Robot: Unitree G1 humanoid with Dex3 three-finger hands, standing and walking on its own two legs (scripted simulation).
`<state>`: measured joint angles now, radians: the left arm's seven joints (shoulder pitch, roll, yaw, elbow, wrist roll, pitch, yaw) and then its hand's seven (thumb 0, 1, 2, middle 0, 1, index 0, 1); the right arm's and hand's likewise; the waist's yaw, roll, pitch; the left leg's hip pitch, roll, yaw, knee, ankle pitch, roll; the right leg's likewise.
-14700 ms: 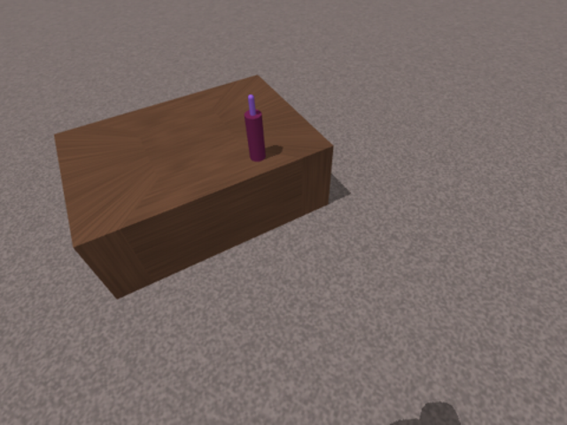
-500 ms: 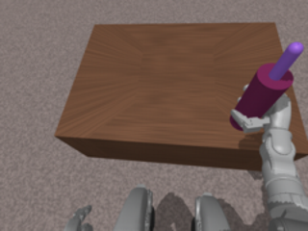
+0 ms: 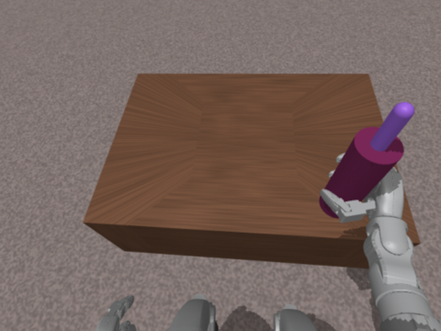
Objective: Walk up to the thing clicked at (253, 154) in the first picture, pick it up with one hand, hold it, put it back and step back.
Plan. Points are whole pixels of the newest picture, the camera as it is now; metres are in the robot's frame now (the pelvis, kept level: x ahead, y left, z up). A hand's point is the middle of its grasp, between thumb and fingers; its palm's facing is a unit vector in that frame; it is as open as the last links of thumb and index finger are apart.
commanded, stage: lift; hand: right
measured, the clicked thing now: (361, 167) +0.37 -0.17 +0.09
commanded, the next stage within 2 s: hold in 0.52 s
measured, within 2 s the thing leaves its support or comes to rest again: neither
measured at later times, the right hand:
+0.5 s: hand (352, 180) +0.36 -0.17 +0.05, palm faces +0.15 +0.99 -0.02, open 9.1 cm
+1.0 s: hand (359, 181) +0.35 -0.17 +0.07, palm faces +0.15 +0.99 -0.02, open 9.1 cm
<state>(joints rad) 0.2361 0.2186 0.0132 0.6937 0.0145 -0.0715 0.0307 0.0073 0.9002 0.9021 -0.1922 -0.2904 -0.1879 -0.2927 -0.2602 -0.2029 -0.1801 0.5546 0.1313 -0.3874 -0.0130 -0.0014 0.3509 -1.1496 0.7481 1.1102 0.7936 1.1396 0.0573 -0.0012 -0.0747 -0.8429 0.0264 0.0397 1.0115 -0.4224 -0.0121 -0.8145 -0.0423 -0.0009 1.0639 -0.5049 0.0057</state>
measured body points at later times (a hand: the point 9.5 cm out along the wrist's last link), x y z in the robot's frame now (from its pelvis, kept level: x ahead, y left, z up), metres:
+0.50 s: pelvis +0.02 +0.00 +0.02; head +0.09 -0.01 +0.47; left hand +0.12 +0.25 -0.09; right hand +0.35 -0.22 +0.06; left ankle +0.04 +0.13 -0.67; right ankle +0.01 -0.12 -0.67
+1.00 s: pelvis +0.02 -0.01 +0.03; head +0.08 -0.01 +0.48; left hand +0.14 +0.24 -0.08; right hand +0.34 -0.23 +0.07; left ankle +0.04 +0.13 -0.67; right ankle +0.01 -0.12 -0.67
